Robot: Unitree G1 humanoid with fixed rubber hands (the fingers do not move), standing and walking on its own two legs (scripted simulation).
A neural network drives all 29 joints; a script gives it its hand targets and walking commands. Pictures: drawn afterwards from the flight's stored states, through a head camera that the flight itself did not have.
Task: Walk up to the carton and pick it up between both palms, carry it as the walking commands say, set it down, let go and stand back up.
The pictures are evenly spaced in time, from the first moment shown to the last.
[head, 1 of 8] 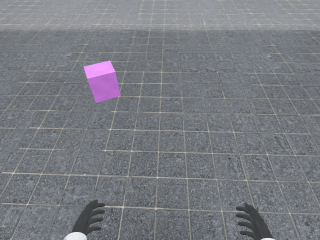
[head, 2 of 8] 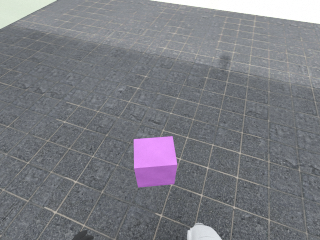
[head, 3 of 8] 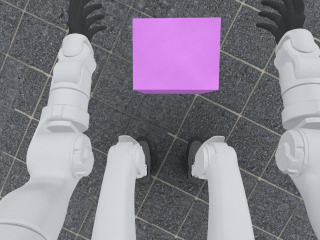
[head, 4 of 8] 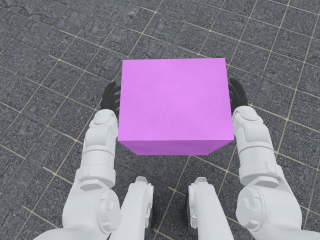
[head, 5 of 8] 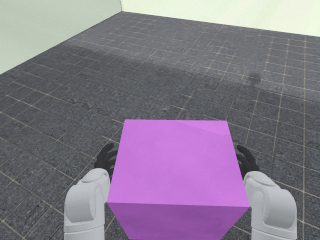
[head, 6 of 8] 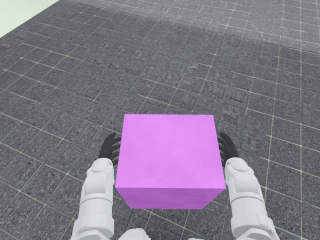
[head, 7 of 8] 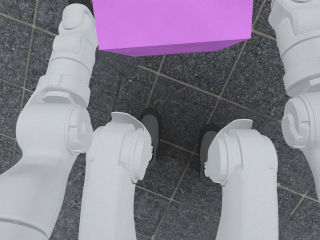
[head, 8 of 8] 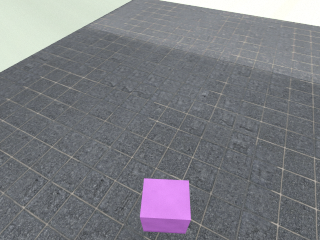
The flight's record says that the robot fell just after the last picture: no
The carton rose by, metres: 0.66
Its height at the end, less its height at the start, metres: +0.00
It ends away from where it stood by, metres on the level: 0.68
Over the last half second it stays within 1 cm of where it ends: yes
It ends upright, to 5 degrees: yes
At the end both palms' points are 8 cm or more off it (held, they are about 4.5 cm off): yes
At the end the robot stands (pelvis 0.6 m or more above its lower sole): yes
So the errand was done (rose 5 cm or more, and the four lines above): yes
